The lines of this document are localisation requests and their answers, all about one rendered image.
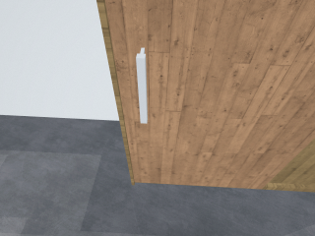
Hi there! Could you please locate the wardrobe door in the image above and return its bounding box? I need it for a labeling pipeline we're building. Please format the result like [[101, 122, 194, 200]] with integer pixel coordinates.
[[269, 139, 315, 186], [105, 0, 315, 189]]

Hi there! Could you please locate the handle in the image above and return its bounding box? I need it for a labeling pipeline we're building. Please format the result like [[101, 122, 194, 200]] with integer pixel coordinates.
[[136, 47, 148, 124]]

